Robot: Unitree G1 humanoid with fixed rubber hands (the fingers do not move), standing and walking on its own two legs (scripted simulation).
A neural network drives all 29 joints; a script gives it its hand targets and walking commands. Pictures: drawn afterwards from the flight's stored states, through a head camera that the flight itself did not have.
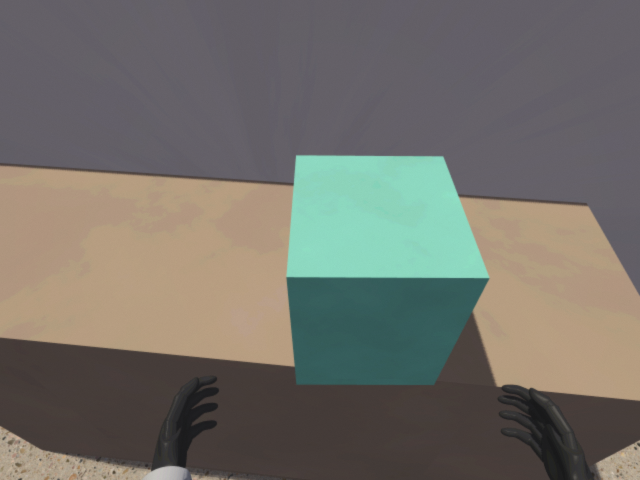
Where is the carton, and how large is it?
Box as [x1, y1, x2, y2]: [286, 155, 488, 384]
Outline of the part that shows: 296,155 286,275 296,384 433,384 488,279 487,272 443,157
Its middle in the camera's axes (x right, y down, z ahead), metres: +0.06 +0.04 +0.54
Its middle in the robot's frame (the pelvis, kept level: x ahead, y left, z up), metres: +0.37 -0.02 +0.05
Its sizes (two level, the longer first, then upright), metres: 0.210 0.200 0.250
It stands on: a pedestal, 0.71 m high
